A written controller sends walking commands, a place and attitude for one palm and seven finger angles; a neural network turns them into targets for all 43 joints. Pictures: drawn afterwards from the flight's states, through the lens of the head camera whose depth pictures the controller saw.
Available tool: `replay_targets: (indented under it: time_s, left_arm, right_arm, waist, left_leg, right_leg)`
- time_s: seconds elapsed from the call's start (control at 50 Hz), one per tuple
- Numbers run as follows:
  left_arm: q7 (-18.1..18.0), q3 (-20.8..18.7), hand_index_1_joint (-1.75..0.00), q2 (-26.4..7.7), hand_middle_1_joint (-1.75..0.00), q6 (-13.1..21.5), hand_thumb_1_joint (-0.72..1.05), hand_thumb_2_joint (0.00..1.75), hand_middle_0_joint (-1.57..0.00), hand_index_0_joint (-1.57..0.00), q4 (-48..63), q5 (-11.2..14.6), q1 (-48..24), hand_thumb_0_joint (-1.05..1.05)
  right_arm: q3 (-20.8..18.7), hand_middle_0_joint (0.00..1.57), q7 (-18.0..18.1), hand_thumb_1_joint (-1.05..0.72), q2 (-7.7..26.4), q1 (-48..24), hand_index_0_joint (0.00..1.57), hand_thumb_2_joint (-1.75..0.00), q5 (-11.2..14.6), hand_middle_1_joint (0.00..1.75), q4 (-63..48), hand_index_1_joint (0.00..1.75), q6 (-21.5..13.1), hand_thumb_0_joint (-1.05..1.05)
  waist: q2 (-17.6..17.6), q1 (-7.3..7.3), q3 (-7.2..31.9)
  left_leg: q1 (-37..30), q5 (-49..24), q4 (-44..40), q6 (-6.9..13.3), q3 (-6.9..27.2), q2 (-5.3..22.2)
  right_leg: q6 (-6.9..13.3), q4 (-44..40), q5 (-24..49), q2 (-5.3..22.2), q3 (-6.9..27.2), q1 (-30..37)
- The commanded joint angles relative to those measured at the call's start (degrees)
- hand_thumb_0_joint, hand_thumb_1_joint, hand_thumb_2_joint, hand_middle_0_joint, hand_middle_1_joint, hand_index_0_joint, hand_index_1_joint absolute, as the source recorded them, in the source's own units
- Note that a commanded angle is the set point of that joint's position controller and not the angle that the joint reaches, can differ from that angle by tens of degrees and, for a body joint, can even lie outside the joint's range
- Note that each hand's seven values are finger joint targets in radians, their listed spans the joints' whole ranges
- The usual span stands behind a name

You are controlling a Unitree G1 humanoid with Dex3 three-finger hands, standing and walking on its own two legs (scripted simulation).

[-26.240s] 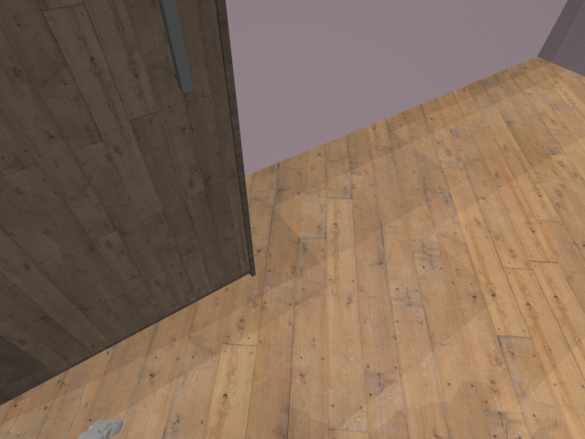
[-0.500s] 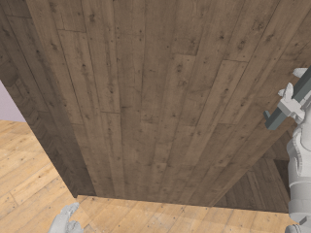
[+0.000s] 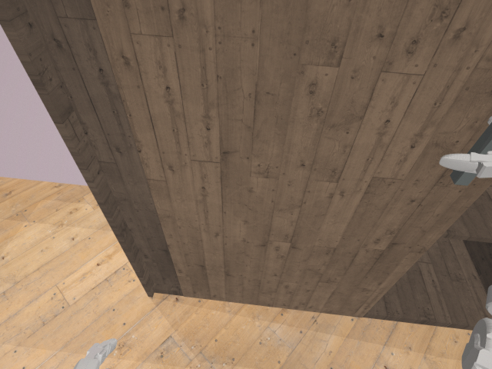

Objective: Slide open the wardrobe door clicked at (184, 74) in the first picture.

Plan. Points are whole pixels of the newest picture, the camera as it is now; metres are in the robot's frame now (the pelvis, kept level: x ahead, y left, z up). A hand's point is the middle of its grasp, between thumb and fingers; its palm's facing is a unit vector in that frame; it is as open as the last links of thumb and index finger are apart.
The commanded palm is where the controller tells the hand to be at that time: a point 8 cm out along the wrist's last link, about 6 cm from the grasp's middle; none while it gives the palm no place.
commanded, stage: loosen the grip on the handle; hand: right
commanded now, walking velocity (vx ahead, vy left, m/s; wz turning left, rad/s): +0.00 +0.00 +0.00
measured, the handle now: out of the picture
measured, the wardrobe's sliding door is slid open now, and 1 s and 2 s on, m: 0.54 0.54 0.54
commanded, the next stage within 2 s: slip the hand off the handle in 0.12 s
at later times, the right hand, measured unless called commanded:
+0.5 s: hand out of the picture +0.39 -0.35 +0.24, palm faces +0.50 +0.85 -0.18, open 14.7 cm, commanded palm +0.36 -0.38 +0.23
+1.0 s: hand out of the picture +0.37 -0.37 +0.24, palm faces +0.47 +0.86 -0.19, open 14.7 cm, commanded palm +0.31 -0.40 +0.23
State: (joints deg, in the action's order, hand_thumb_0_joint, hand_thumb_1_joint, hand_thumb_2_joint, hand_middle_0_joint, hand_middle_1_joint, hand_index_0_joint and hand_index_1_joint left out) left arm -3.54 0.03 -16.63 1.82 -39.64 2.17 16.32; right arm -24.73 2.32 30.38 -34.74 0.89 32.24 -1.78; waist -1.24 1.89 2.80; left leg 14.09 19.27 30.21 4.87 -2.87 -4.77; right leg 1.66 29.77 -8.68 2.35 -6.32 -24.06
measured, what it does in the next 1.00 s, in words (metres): stands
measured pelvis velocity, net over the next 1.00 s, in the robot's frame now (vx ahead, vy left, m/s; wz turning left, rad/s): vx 0.01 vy -0.04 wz -0.01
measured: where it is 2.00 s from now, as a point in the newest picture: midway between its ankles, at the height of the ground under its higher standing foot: outside the picture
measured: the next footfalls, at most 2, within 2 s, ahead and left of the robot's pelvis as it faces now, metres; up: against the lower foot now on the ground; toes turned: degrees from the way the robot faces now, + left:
none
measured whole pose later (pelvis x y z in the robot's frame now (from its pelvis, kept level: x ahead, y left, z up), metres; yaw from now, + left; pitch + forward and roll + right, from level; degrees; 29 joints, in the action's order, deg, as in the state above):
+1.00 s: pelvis +0.01 -0.04 +0.00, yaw -1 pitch +2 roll +1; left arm -5.9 1.8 -15.3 2.7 -39.1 3.3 18.0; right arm -28.2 -4.2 33.9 -27.2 5.9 25.1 -2.7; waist -2.0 0.6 2.7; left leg 11.4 18.3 27.3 2.3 -2.7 -3.0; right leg 4.2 28.9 -9.1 0.4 -6.6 -22.5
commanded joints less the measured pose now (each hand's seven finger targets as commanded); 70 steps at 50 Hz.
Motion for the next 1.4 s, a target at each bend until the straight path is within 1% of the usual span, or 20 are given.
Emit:
replay_targets:
  time_s: [0.0,0.08,0.14,0.18,0.2,0.28,0.3,0.44,0.58,0.64,0.72,0.78,0.84,0.88,0.94,1.04,1.16,1.3,1.36,1.38]
  left_arm:
    - [-0.9,-2.4,-0.3,-7.0,-0.3,2.9,0.9,0.9,-0.2,-0.2,6.2,-0.1,-3.3,0.0]
    - [-1.1,-2.5,-0.3,-7.1,-0.3,3.1,0.9,0.9,-0.2,-0.2,5.8,-0.2,-2.6,0.0]
    - [-1.4,-2.6,-0.3,-7.2,-0.3,3.0,0.9,0.9,-0.2,-0.2,5.4,0.1,-2.3,0.0]
    - [-1.3,-2.7,-0.3,-6.9,-0.3,3.3,0.9,0.9,-0.2,-0.2,5.9,0.1,-1.9,0.0]
    - [-1.5,-2.9,-0.3,-7.5,-0.3,3.2,0.9,0.9,-0.2,-0.2,5.5,0.0,-1.4,0.0]
    - [-1.9,-2.4,-0.3,-7.2,-0.3,3.0,0.9,0.9,-0.2,-0.2,6.0,0.2,-1.8,0.0]
    - [-2.0,-2.5,-0.3,-7.6,-0.3,2.9,0.9,0.9,-0.2,-0.2,5.8,0.3,-1.4,0.0]
    - [-2.9,-2.0,-0.3,-7.6,-0.3,2.8,0.9,0.9,-0.2,-0.2,5.8,0.7,-1.3,0.0]
    - [-3.2,-1.7,-0.3,-7.5,-0.3,3.8,0.9,0.9,-0.2,-0.2,5.5,0.4,-1.1,0.0]
    - [-3.4,-1.3,-0.3,-8.0,-0.3,3.7,0.9,0.9,-0.2,-0.2,5.0,0.4,-0.8,0.0]
    - [-3.1,-1.4,-0.3,-7.9,-0.3,3.8,0.9,0.9,-0.2,-0.2,5.9,0.3,-0.7,0.0]
    - [-3.1,-1.4,-0.3,-8.4,-0.3,3.5,0.9,0.9,-0.2,-0.2,5.9,0.2,-0.1,0.0]
    - [-3.0,-1.4,-0.3,-7.6,-0.3,3.5,0.9,0.9,-0.2,-0.2,7.9,0.6,-1.7,0.0]
    - [-2.8,-1.7,-0.3,-7.7,-0.3,3.7,0.9,0.9,-0.2,-0.2,8.5,0.6,-1.9,0.0]
    - [-2.9,-1.2,-0.3,-7.1,-0.3,3.6,0.9,0.9,-0.2,-0.2,8.9,1.0,-3.7,0.0]
    - [-3.6,-0.6,-0.3,-6.6,-0.3,4.4,0.9,0.9,-0.2,-0.2,9.5,0.9,-6.5,0.0]
    - [-4.3,0.2,-0.3,-6.0,-0.3,5.7,0.9,0.9,-0.2,-0.2,9.0,1.0,-8.4,0.0]
    - [-4.4,0.8,-0.3,-5.4,-0.3,6.9,0.9,0.9,-0.2,-0.2,9.6,1.4,-10.7,0.0]
    - [-4.4,1.2,-0.3,-5.0,-0.3,7.3,0.9,0.9,-0.2,-0.2,9.8,1.8,-11.7,0.0]
    - [-4.4,1.0,-0.3,-5.2,-0.3,7.5,0.9,0.9,-0.2,-0.2,9.8,1.7,-11.7,0.0]
  right_arm:
    - [-3.8,0.26,0.0,0.55,19.7,-25.2,0.26,-0.2,1.1,1.17,-12.7,1.17,-7.5,0.0]
    - [-6.0,0.25,-0.2,0.55,21.9,-24.2,0.25,-0.2,1.6,1.15,-13.7,1.15,-7.6,0.0]
    - [-4.0,0.25,-0.5,0.55,19.7,-23.4,0.25,-0.2,1.7,1.15,-12.9,1.15,-6.7,0.0]
    - [-2.0,0.25,-0.4,0.55,17.9,-24.2,0.25,-0.2,1.4,1.15,-15.1,1.15,-5.8,0.0]
    - [-6.2,0.25,-0.2,0.55,22.4,-22.4,0.25,-0.2,1.3,1.15,-14.4,1.15,-5.4,0.0]
    - [-5.7,0.25,-1.3,0.55,20.8,-20.4,0.25,-0.2,2.5,1.15,-14.6,1.15,-4.5,0.0]
    - [-7.8,0.25,-1.5,0.55,23.2,-18.6,0.25,-0.2,2.7,1.15,-13.0,1.15,-4.0,0.0]
    - [-3.7,0.25,-3.6,0.55,21.8,-23.7,0.25,-0.2,2.1,1.15,-11.3,1.15,-4.5,0.0]
    - [-1.0,0.25,-4.6,0.55,20.5,-28.8,0.25,-0.2,2.4,1.15,-11.3,1.15,-6.5,0.0]
    - [-2.5,0.25,-4.5,0.55,22.3,-28.0,0.25,-0.2,2.5,1.15,-8.4,1.15,-6.6,0.0]
    - [-4.4,0.25,-4.7,0.55,24.4,-26.8,0.25,-0.2,2.2,1.15,-10.3,1.15,-6.6,0.0]
    - [-7.2,0.25,-5.2,0.55,27.0,-24.0,0.25,-0.2,2.7,1.15,-7.6,1.15,-6.1,0.0]
    - [-4.2,0.25,-6.1,0.55,22.6,-20.6,0.25,-0.2,3.4,1.15,-13.9,1.15,-6.1,0.0]
    - [-7.1,0.25,-6.2,0.55,23.9,-15.2,0.25,-0.2,4.3,1.15,-17.6,1.15,-5.6,0.0]
    - [-7.9,0.25,-6.1,0.55,21.8,-8.7,0.25,-0.2,6.4,1.15,-21.1,1.15,-4.3,0.0]
    - [-9.9,0.25,-4.4,0.55,22.8,-7.5,0.25,-0.2,6.8,1.15,-29.6,1.15,-1.8,0.0]
    - [-6.0,0.25,-4.5,0.55,18.9,-7.4,0.25,-0.2,6.9,1.15,-31.8,1.15,-0.8,0.0]
    - [-7.1,0.25,-6.2,0.55,18.6,-1.9,0.25,-0.2,8.5,1.15,-33.8,1.15,-0.3,0.0]
    - [-5.5,0.25,-6.5,0.55,16.0,0.0,0.25,-0.2,9.3,1.15,-34.3,1.15,0.3,0.0]
    - [-8.0,0.25,-6.3,0.55,18.4,0.8,0.25,-0.2,9.5,1.15,-34.8,1.15,0.6,0.0]
  waist:
    - [-1.5,-1.28,13.5]
    - [-1.6,-1.76,16.3]
    - [-2.8,-1.48,14.7]
    - [-3.6,-1.1,16.6]
    - [-2.8,-1.84,16.9]
    - [-1.2,-1.52,15.9]
    - [0.2,-1.9,15.8]
    - [-3.7,0.0,12.2]
    - [-6.5,0.41,15.7]
    - [-5.4,0.0,14.5]
    - [-6.6,-0.81,17.1]
    - [-3.8,-1.1,15.7]
    - [-6.8,-1.92,16.7]
    - [-6.1,-2.81,17.9]
    - [-5.0,-3.6,14.4]
    - [-6.5,-4.02,13.2]
    - [-6.3,-2.51,10.9]
    - [-5.6,-3.75,10.2]
    - [-5.3,-3.64,7.4]
    - [-4.5,-4.14,8.1]
  left_leg:
    - [4.8,-15.2,-7.0,-4.2,7.0,5.0]
    - [2.6,-20.3,-6.1,-5.0,8.2,5.8]
    - [4.4,-19.3,-6.2,-4.9,7.2,5.5]
    - [5.2,-18.6,-5.9,-4.2,5.8,4.5]
    - [4.6,-18.7,-6.0,-4.1,5.6,4.4]
    - [3.9,-22.6,-5.5,-4.5,5.2,4.5]
    - [3.6,-22.5,-5.6,-4.8,5.3,4.5]
    - [9.3,-14.2,-6.9,-3.6,4.2,3.9]
    - [11.6,-10.4,-6.9,-2.6,3.1,3.4]
    - [11.0,-10.4,-7.0,-2.5,2.9,3.5]
    - [10.2,-11.5,-6.4,-2.3,2.3,3.2]
    - [8.9,-12.0,-6.9,-2.6,2.3,3.1]
    - [8.6,-12.0,-6.8,-2.2,2.1,3.0]
    - [7.6,-13.2,-6.8,-2.2,1.9,2.6]
    - [7.0,-12.6,-7.4,-2.4,1.7,2.8]
    - [6.9,-9.8,-8.1,-2.6,1.9,3.0]
    - [7.7,-6.9,-8.9,-2.8,2.2,3.3]
    - [6.9,-6.7,-9.2,-2.7,2.0,3.4]
    - [7.0,-5.7,-10.0,-2.8,2.1,3.6]
    - [6.5,-5.7,-10.1,-2.8,2.2,3.6]
  right_leg:
    - [1.6,0.0,3.0,-1.0,4.0,13.4]
    - [1.6,0.7,4.7,-1.0,4.0,13.0]
    - [1.7,0.8,5.1,-0.8,3.8,14.1]
    - [1.8,0.5,6.9,-1.0,4.3,16.6]
    - [1.8,0.3,7.4,-0.7,4.6,16.7]
    - [1.8,0.1,9.0,-0.7,4.3,16.5]
    - [1.8,0.1,8.6,-0.7,4.4,15.9]
    - [1.8,-0.5,6.7,-0.1,5.9,19.2]
    - [1.3,-1.2,6.0,0.3,9.0,24.2]
    - [1.2,-1.7,5.4,0.5,9.4,23.2]
    - [0.9,-1.7,8.6,0.5,9.6,24.8]
    - [1.1,-1.9,8.5,0.6,9.0,22.3]
    - [0.9,-2.3,9.1,0.9,9.5,24.8]
    - [0.9,-2.1,11.7,1.0,9.6,26.0]
    - [0.8,-3.0,10.0,1.2,9.2,24.5]
    - [0.8,-4.9,4.6,1.1,9.6,24.4]
    - [0.8,-6.1,-1.4,0.7,10.0,24.2]
    - [0.5,-6.3,-2.0,0.2,10.3,24.4]
    - [0.6,-6.4,-4.0,-0.1,9.7,22.9]
    - [0.6,-6.4,-3.8,-0.1,9.7,22.8]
